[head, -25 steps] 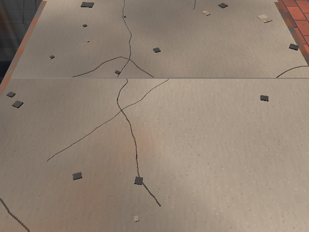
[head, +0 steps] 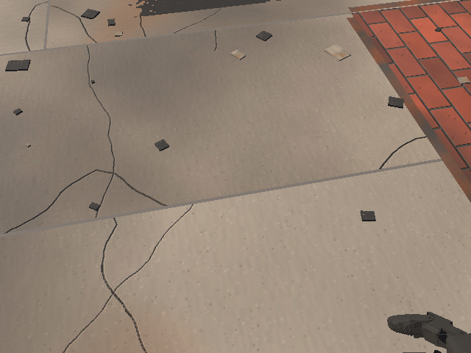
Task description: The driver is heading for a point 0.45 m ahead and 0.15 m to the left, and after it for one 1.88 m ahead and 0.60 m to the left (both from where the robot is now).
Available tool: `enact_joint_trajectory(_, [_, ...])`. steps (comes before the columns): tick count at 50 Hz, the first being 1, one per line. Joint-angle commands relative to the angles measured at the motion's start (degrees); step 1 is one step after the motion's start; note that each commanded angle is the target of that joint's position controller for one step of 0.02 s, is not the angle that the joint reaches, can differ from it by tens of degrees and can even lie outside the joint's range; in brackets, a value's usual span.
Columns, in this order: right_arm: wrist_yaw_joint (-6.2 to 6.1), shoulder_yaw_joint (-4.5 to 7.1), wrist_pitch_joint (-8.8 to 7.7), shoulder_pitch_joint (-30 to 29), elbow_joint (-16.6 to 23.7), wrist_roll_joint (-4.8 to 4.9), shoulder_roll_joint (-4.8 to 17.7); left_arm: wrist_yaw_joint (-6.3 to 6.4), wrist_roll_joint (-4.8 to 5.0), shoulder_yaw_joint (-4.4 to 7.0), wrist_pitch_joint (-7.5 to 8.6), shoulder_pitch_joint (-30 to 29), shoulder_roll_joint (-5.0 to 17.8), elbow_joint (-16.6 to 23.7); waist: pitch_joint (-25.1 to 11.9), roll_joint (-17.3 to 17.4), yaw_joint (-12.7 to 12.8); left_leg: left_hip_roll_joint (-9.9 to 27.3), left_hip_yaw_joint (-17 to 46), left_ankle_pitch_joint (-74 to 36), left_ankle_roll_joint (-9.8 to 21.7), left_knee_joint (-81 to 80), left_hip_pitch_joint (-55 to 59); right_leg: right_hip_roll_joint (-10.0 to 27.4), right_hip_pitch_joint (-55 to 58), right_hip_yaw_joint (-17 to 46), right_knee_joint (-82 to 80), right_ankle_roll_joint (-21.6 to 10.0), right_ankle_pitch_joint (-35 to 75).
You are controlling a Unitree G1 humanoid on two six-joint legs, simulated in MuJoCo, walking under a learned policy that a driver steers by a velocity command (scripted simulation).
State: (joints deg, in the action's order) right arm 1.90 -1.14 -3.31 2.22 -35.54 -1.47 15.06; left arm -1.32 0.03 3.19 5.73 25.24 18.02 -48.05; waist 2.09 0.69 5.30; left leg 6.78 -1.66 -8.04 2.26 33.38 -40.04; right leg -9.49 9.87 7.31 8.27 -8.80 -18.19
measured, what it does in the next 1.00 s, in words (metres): walks ahead, turning left: left foot, then right foot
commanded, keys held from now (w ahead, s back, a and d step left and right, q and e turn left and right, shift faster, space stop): w+q+shift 0.24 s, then q+shift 0.40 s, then shift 0.14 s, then e+shift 0.22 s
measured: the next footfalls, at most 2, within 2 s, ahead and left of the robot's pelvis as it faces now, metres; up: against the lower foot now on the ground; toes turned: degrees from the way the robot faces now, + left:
left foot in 0.10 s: +0.31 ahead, +0.12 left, +0.00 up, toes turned +4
right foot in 0.50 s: +0.73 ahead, +0.05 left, +0.00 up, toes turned +31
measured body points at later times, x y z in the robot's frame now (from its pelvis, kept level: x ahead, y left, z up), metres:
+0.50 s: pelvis +0.47 +0.08 -0.01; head +0.50 +0.10 +0.44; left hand +0.68 +0.36 -0.04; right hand +0.51 -0.22 -0.12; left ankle +0.28 +0.12 -0.72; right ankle +0.69 +0.04 -0.73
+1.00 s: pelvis +0.59 +0.14 +0.01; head +0.60 +0.17 +0.46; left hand +0.50 +0.42 -0.12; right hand +0.90 +0.07 -0.06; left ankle +0.56 +0.26 -0.73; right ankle +0.67 +0.03 -0.68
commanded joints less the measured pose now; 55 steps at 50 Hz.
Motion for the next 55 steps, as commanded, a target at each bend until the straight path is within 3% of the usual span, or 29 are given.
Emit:
enact_joint_trajectory(1, [-0.02, 2.33, -0.85, -3.86, 2.74, 0.14, 6.49, 1.16, -1.03, 2.14, 0.89, 1.32, 10.22, 0.88, 0.81, -2.91, -1.26, -6.01, -5.05, 2.63, 3.84, -3.6, 11.78, 15.81, -3.04, -2.06, 0.98, -0.4, 54.71])
enact_joint_trajectory(3, [-0.36, 3.93, -0.51, 8.01, -0.66, 0.69, 9.37, 2.42, -3.08, 2.53, -0.3, -0.54, 12.38, 0.86, -6.45, -6.87, -7.95, -11.08, -5.35, 12.75, 5.83, -1.43, 20.92, 18.17, 1.71, -5.04, 16.5, 1.27, 76.14])
enact_joint_trajectory(5, [-1.55, 6.41, 0.4, 32.37, -7.75, 0.45, 13.66, 3.18, -4.16, 1.96, -1.42, -6.42, 10.68, 2.82, -15.29, -3.86, -20.01, -7.73, 0.67, 23.64, 9.18, 0.91, 46.44, 15.39, -14.59, -9.61, 52.71, 2.84, 65.14])
enact_joint_trajectory(6, [-1.51, 8.28, 0.66, 32.05, -8.5, -0.92, 20.19, 1.47, -1.52, -0.11, -0.56, -0.23, 2.26, 5.98, -18.34, 17.26, -11.97, 7.39, 35.31, 37.62, 20.76, -4.79, 63.54, 3.9, -43.45, -8.89, 78.79, 7.69, 9.92])
enact_joint_trajectory(7, [-0.59, 7.76, 1.18, 27.12, -7.77, 0.45, 15.3, 1.33, -2.54, -0.72, 0.85, -4.08, 4.52, 6.85, -19.25, 11.58, -12.31, 9.36, 54.1, 41.29, 21.65, -17.69, 63.67, 2.66, -53.09, -2.81, 81.43, 6.6, -4.08])
enact_joint_trajectory(9, [-0.41, 7.24, 0.8, 22.15, -7.87, 0.75, 11.59, 1.2, -2.72, -1.54, 2.01, -12.77, 5.9, 9.38, -7.21, -2.35, -9.89, 6.75, 40.07, 33.58, 18.12, -19.21, 47.93, 10.13, -52.85, -0.54, 72.39, 6.19, 3.08])
enact_joint_trajectory(10, [-0.77, 6.74, 0.61, 22.31, -8.78, 0.75, 10.03, 1.03, -3.34, -1.84, 1.67, -14.85, 5.22, 10.44, -3.21, -4.06, -8.16, 3.93, 35.06, 29.09, 16.52, -20.02, 40.37, 11.62, -50.63, -1.1, 68.09, 6.7, 2.42])
enact_joint_trajectory(12, [-1.17, 5.87, -0.07, 21.98, -10.1, 1.04, 8.62, 0.54, -4.65, -2.67, -0.46, -14.18, 3.66, 11.85, 0.04, -1.72, -4.17, -0.75, 29.08, 25.81, 15.35, -21.82, 30.77, 13.27, -47.17, -1.91, 61.32, 8.5, 0.14])
enact_joint_trajectory(15, [-1.17, 6.65, -1.02, 21.63, -9.66, 1.27, 11.58, 0.26, -3.72, -3.81, -1.44, -19.78, 2.64, 15.4, 4.6, -0.97, -3.36, -3.32, 23.0, -4.39, 15.63, -22.85, 20.81, 12.47, -43.84, -6.81, 48.0, 11.47, 2.53])
enact_joint_trajectory(18, [-0.88, 7.39, -0.22, 23.14, -10.39, 2.06, 11.61, 0.0, -2.52, -4.87, -1.05, -25.31, 0.1, 17.36, 1.26, 1.52, -6.34, -9.3, 16.16, -20.86, 8.42, -17.44, 18.4, 7.6, -33.11, -10.47, 31.57, 11.01, 19.65])
enact_joint_trajectory(19, [-2.3, 6.98, -0.51, 24.66, -8.96, 5.12, 8.74, 0.76, -0.46, -3.55, 1.42, -30.34, 0.9, 19.03, -0.59, -1.19, -9.31, -9.34, 20.78, -9.95, 6.54, -16.36, 18.36, 4.09, -30.56, -6.16, 24.37, 11.36, 21.73])
enact_joint_trajectory(23, [-4.31, 7.92, 1.07, 22.45, -8.88, 4.01, 11.05, 2.57, 0.64, -0.37, 2.48, -27.37, 5.82, 19.51, -6.24, 5.47, -5.9, -10.64, 25.03, -5.14, 0.75, -4.09, 26.56, 3.77, -19.5, -2.13, 13.04, 10.47, 30.89])
enact_joint_trajectory(24, [-4.38, 7.91, 1.51, 19.87, -7.49, 3.99, 10.37, 2.93, -0.05, 0.21, 2.34, -20.49, 6.04, 18.1, -10.61, 5.96, -1.77, -13.11, 23.39, -5.83, -1.78, 5.37, 25.72, 5.31, -11.13, -2.42, 11.35, 9.73, 36.3])
enact_joint_trajectory(25, [-4.32, 6.75, 2.01, 19.27, -5.21, 2.68, 6.25, 3.1, -0.9, 0.51, 1.68, -8.82, 7.01, 15.52, -20.07, 3.68, 1.9, -14.72, 19.96, 12.78, -4.15, 23.05, 19.46, 16.12, 4.62, 4.55, 18.66, 5.96, 44.92])
enact_joint_trajectory(26, [-3.94, 4.62, 2.41, 30.93, -4.92, 1.6, -1.09, 2.64, -2.72, -0.23, 0.57, -5.87, 7.7, 15.6, -29.63, -12.47, -3.39, -19.9, 16.84, 56.71, -5.61, 43.06, 6.8, 35.33, 18.47, 22.3, 26.63, -3.13, 73.84])
enact_joint_trajectory(27, [-3.01, 4.46, 2.88, 37.36, -3.97, 3.35, 5.33, 1.79, -0.75, 0.81, -0.33, -7.59, 8.66, 14.42, -36.94, -19.17, -5.83, -12.32, 15.37, 48.85, -6.11, 55.14, 3.28, 43.62, 18.85, 36.42, 23.02, -9.82, 51.53])
enact_joint_trajectory(28, [-3.28, 5.64, 3.85, 31.07, -3.61, 3.73, 9.13, 2.51, -0.81, 0.46, -1.19, -14.23, 4.33, 17.68, -30.34, -11.89, -4.48, -8.04, 12.54, 42.36, -7.07, 54.91, 0.93, 36.79, 11.07, 29.44, 18.41, -8.68, 33.45])
enact_joint_trajectory(30, [-4.23, 7.37, 5.37, 20.96, -1.08, 3.25, 12.06, 3.31, -1.0, -0.76, -2.86, -20.14, 1.04, 17.53, -13.73, -3.98, -5.1, -5.14, 7.03, 35.01, -8.38, 51.88, -0.18, 28.51, -7.8, 13.73, 13.34, -4.73, 29.32])
enact_joint_trajectory(33, [-4.28, 6.27, 6.03, 18.21, 1.97, 3.1, 5.94, 2.9, -1.56, 0.4, -2.52, -22.21, 2.7, 13.89, -5.19, -6.4, -7.51, -2.53, 4.9, 34.31, -7.76, 39.55, 5.24, 24.12, -23.35, 2.04, 8.71, -4.14, 36.86])
enact_joint_trajectory(37, [-3.36, 5.31, 4.98, 15.57, 2.68, 2.18, 4.38, 2.56, -0.79, 1.89, -2.56, -22.85, 5.78, 11.0, -11.02, -5.26, -7.78, -2.37, 4.49, 25.58, -5.88, 23.3, 13.06, 25.58, -23.06, -2.68, 8.65, -6.3, 42.28])
enact_joint_trajectory(41, [-2.15, 4.98, 5.24, 9.81, 3.83, 1.8, 5.91, 1.49, 1.04, 2.13, -3.16, -21.6, 7.25, 8.54, -9.87, -6.0, -6.27, -4.58, 3.81, 20.79, -3.74, 10.18, 20.68, 24.8, -25.14, -4.14, 9.21, -4.95, 31.93])
enact_joint_trajectory(44, [-2.09, 4.68, 4.47, 11.0, 2.32, 0.5, 4.95, -0.04, 1.65, -0.07, -2.84, -20.07, 2.66, 6.13, -8.85, -4.18, -8.09, -6.28, 2.58, 10.6, -0.62, -9.36, 35.55, 19.97, -30.29, -4.39, 14.52, 0.68, 18.28])
enact_joint_trajectory(45, [-2.75, 5.31, 4.36, 11.17, 3.18, -0.18, 8.54, -0.7, 0.38, -1.01, -2.48, -16.71, 0.58, 5.41, -10.11, -0.59, -6.93, 0.84, 9.25, -0.49, 1.18, -10.67, 42.14, 16.0, -33.84, -5.69, 18.67, 5.68, 7.22])
enact_joint_trajectory(46, [-3.71, 5.94, 5.1, 8.87, 5.47, -0.94, 12.93, -1.42, -1.05, -1.08, -2.45, -11.72, 0.7, 5.39, -12.2, 9.44, -4.13, 13.79, 18.09, -11.19, 6.93, -7.93, 45.47, 11.27, -39.5, -8.56, 28.16, 10.2, -13.79])
enact_joint_trajectory(47, [-3.85, 7.09, 5.32, 9.05, 4.43, -1.26, 14.26, -0.5, 0.72, 0.21, -3.26, -13.97, 4.58, 6.22, -12.08, 14.17, -7.47, 16.46, 20.28, -0.53, 13.11, -12.47, 36.56, 10.73, -40.35, -8.54, 39.03, 11.56, -17.32])
enact_joint_trajectory(48, [-3.81, 7.28, 5.01, 8.73, 4.06, -1.05, 13.87, 0.4, 2.02, 1.88, -4.21, -15.4, 8.91, 6.44, -8.47, 12.09, -8.21, 14.53, 19.0, 4.79, 13.84, -14.31, 33.2, 11.02, -42.54, -7.68, 49.24, 11.99, -16.79])
enact_joint_trajectory(49, [-3.91, 6.85, 4.62, 6.37, 3.68, -0.4, 12.12, 1.22, 2.43, 2.66, -5.41, -14.17, 9.05, 5.88, -6.39, 10.66, -6.88, 12.95, 15.76, 6.47, 12.4, -14.96, 31.08, 11.5, -44.72, -6.89, 54.96, 12.18, -14.76])
enact_joint_trajectory(52, [-4.47, 5.67, 3.64, 0.3, 3.92, 0.05, 7.41, 3.08, 1.46, 3.09, -8.32, -9.94, 6.01, 4.94, -5.17, 8.29, -3.58, 10.96, 7.45, 5.39, 9.95, -15.58, 27.09, 12.49, -43.91, -7.07, 61.6, 14.06, -8.28])
enact_joint_trajectory(55, [-5.19, 5.96, 3.59, -0.28, 2.75, 0.17, 6.26, 2.69, 1.37, 2.27, -8.73, -12.85, 2.61, 7.85, -6.22, 7.24, -4.3, 10.68, 2.7, 6.13, 9.0, -14.38, 29.54, 14.52, -42.57, -8.15, 51.82, 14.23, -3.63])
Velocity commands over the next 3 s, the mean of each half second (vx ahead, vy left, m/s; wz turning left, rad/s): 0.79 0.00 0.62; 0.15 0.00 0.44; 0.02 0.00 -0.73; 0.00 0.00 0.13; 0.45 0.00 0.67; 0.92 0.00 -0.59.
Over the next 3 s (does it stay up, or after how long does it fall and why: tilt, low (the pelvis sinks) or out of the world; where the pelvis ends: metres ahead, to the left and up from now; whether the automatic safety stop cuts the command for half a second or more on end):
stays up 0.99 0.44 -0.02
